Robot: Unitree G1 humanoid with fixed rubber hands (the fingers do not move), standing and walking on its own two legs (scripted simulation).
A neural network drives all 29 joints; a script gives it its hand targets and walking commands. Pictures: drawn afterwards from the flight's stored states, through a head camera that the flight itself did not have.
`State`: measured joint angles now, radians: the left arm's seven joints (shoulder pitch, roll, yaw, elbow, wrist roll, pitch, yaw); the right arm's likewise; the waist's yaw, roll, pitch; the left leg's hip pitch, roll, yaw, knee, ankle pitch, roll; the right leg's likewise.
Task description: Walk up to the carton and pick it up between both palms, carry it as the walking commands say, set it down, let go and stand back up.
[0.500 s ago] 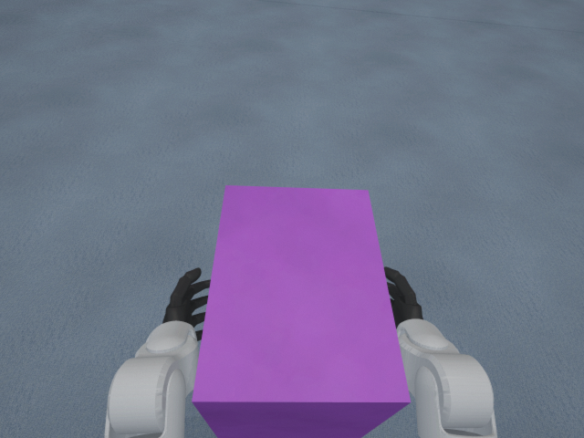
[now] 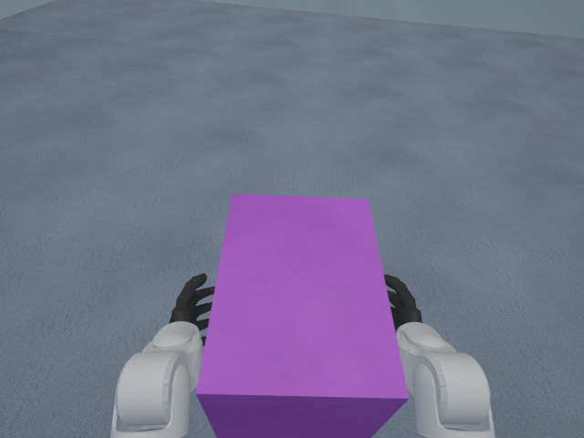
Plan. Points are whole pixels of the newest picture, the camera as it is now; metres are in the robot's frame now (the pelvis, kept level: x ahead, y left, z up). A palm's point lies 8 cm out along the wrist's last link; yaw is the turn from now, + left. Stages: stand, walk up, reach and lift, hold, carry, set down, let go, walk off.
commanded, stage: carry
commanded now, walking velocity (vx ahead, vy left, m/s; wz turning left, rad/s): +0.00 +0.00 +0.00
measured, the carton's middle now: (294, 334) +0.27 +0.00 +0.03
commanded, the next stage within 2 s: none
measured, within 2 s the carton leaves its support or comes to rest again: neither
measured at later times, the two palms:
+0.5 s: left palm out of the picture +0.14 +0.08 +0.02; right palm out of the picture +0.12 -0.19 +0.02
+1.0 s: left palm out of the picture +0.04 +0.04 +0.06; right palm out of the picture +0.04 -0.23 +0.06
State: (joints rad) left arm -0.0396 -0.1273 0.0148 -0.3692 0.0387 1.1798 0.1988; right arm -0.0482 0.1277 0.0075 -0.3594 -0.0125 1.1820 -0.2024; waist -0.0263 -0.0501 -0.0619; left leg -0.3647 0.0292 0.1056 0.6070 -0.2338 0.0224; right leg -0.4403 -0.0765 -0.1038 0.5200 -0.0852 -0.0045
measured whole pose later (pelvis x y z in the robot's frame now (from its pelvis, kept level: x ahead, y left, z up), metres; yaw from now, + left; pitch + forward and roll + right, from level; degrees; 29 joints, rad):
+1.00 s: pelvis -0.21 -0.10 +0.00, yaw -1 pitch +0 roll +0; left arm -0.07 -0.13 0.04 -0.22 0.06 1.01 0.16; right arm -0.06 0.13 0.01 -0.24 -0.07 1.05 -0.17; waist 0.01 -0.01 -0.03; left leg -0.33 -0.03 0.12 0.58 -0.27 0.07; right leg -0.42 0.03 -0.11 0.50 -0.10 -0.07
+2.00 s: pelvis -0.41 -0.17 -0.02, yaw -1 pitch -1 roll +0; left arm -0.19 -0.14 0.08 0.16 0.10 0.72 0.13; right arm -0.10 0.11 -0.06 0.09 -0.06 0.79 -0.15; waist -0.03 0.01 0.12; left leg -0.46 0.02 0.05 0.89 -0.50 0.04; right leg -0.42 0.01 -0.13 0.76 -0.31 -0.09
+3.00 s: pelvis -0.78 -0.07 -0.01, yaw -5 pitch +6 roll +0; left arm -0.15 -0.13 0.05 -0.49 0.01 1.06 0.19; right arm -0.15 0.13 -0.01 -0.48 0.00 1.10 -0.22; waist 0.00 -0.02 0.09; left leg -0.42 0.02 0.06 0.71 -0.40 0.02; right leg -0.66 -0.04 -0.08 0.75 -0.35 0.03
